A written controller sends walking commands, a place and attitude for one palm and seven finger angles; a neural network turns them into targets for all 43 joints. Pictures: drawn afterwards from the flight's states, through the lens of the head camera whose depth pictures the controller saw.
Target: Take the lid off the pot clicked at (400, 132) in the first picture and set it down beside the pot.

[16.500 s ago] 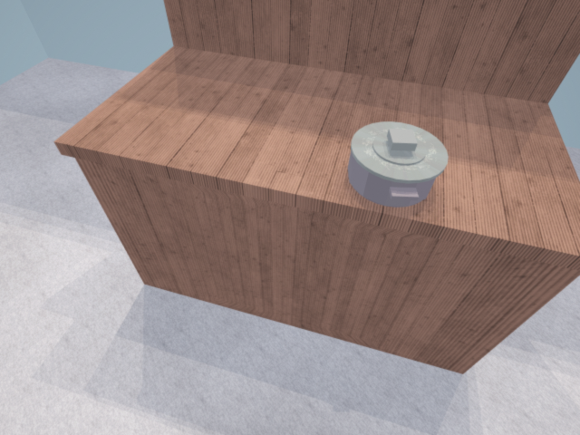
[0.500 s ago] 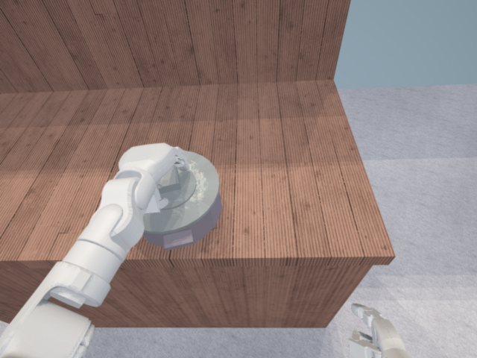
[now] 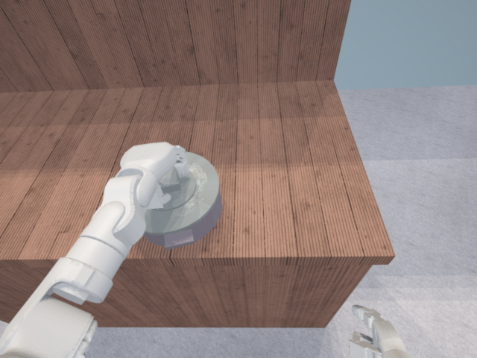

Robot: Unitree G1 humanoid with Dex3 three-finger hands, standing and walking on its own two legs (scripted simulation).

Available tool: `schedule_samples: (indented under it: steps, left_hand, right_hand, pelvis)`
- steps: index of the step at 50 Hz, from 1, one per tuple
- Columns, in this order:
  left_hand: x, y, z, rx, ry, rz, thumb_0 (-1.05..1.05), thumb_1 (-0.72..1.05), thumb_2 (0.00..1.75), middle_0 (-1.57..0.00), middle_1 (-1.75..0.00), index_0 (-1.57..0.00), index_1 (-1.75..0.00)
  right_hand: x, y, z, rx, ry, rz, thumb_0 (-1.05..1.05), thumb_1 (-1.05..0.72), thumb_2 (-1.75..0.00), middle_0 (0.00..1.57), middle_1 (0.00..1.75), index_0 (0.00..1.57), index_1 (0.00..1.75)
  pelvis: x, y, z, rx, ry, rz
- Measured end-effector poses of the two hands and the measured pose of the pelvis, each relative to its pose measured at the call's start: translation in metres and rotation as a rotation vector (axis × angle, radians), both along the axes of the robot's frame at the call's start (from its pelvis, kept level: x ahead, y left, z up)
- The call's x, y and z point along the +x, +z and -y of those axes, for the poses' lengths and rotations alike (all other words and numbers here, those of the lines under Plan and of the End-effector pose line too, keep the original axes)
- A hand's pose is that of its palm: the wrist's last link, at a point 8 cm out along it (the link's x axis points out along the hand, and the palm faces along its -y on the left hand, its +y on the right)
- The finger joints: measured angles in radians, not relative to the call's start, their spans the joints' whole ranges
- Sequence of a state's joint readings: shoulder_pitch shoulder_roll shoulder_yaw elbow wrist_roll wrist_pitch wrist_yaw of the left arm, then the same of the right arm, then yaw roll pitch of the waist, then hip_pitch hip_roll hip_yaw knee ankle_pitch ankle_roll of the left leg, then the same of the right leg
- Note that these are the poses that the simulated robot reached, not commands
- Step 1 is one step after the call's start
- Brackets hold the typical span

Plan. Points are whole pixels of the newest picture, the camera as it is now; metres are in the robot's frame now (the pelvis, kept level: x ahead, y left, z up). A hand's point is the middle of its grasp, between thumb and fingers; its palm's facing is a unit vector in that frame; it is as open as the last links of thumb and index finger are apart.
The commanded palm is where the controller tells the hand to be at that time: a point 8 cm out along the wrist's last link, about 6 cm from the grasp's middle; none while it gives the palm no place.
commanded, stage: close the fingers and squeeze the knob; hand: left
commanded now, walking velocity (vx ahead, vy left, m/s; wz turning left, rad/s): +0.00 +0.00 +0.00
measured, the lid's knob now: (165, 180) +0.42 +0.16 +0.05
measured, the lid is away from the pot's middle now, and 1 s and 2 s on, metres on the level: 0.01 0.01 0.00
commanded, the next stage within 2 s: lift the lid straight up in 0.56 s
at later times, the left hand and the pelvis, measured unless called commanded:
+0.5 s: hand (159, 187) +0.39 +0.16 +0.07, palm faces -0.28 -0.12 -0.95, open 7.9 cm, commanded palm +0.37 +0.17 +0.14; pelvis +0.00 +0.00 +0.00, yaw +0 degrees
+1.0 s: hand (160, 186) +0.38 +0.16 +0.08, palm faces -0.28 -0.11 -0.95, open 7.2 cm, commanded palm +0.37 +0.17 +0.17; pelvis +0.00 +0.00 +0.00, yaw +0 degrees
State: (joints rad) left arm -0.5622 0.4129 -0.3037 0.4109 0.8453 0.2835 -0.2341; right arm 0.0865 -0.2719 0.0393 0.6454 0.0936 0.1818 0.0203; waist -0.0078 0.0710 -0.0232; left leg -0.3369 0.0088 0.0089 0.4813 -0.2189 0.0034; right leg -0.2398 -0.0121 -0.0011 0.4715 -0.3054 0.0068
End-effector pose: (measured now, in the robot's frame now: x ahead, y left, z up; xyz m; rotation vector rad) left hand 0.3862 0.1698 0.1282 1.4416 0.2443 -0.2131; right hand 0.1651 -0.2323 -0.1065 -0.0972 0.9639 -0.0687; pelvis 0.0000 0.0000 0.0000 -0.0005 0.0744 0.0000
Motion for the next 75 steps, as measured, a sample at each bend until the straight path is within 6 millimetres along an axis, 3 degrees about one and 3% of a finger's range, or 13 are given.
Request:
schedule_samples:
  steps: [25,44,57,75]
  left_hand:
    - [-0.003,-0.001,-0.001,-0.004,-0.001,0.011,0.01,0.09,1.05,-0.6,-0.8,-0.71,-0.87]
    - [-0.011,0.005,0.005,-0.005,-0.009,0.022,0.03,0.14,1.03,-0.56,-0.77,-0.77,-0.91]
    - [-0.008,0.02,0.005,0.02,-0.005,0.009,0.02,0.13,1.04,-0.58,-0.76,-0.79,-0.9]
    - [-0.005,0.048,0.004,0.021,-0.015,0.042,0.02,0.12,1.04,-0.58,-0.76,-0.8,-0.91]
  right_hand:
    - [-0.001,0.001,-0.001,0.0,-0.003,0.002,0.01,-0.9,-0.9,0.2,0.3,0.2,0.3]
    - [0.01,0.002,-0.005,0.012,0.024,0.022,0.01,-0.9,-0.9,0.2,0.3,0.2,0.3]
    - [0.017,0.003,-0.006,0.005,0.044,0.036,0.01,-0.9,-0.9,0.2,0.3,0.2,0.3]
    - [0.009,0.005,-0.005,0.001,0.042,0.039,0.01,-0.9,-0.9,0.2,0.3,0.2,0.3]
  pelvis:
    - [-0.001,0.0,-0.001,-0.001,-0.004,0.002]
    - [0.0,0.0,0.001,0.001,0.0,0.01]
    - [-0.003,0.001,0.004,0.001,0.01,0.017]
    - [-0.007,0.003,0.002,0.001,0.005,0.032]
